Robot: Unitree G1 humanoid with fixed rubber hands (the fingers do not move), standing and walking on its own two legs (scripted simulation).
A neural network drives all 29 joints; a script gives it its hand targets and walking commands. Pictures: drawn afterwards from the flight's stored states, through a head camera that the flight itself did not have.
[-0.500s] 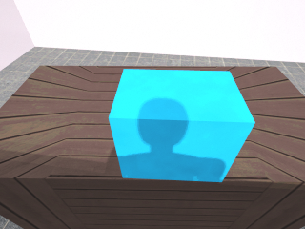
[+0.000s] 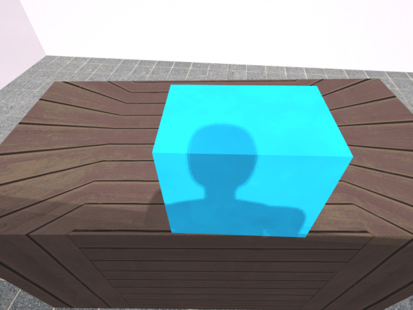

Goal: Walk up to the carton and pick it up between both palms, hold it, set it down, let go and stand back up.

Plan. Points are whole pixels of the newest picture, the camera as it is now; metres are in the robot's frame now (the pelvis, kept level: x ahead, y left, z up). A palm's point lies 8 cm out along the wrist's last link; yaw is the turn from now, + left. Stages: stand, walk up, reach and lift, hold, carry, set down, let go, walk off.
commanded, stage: stand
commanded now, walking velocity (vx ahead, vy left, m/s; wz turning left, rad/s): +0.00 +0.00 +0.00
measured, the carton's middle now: (240, 163) +0.42 -0.05 +0.06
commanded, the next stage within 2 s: none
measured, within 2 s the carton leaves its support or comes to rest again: neither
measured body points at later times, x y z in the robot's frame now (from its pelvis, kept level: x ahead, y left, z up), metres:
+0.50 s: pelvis +0.01 -0.01 +0.00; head +0.01 -0.01 +0.45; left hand -0.03 +0.18 -0.17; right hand -0.02 -0.21 -0.17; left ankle +0.02 +0.09 -0.74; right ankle -0.01 -0.14 -0.74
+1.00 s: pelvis +0.03 -0.01 +0.00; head +0.03 -0.01 +0.45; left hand -0.01 +0.19 -0.17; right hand +0.00 -0.20 -0.17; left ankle +0.02 +0.09 -0.74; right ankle -0.01 -0.14 -0.74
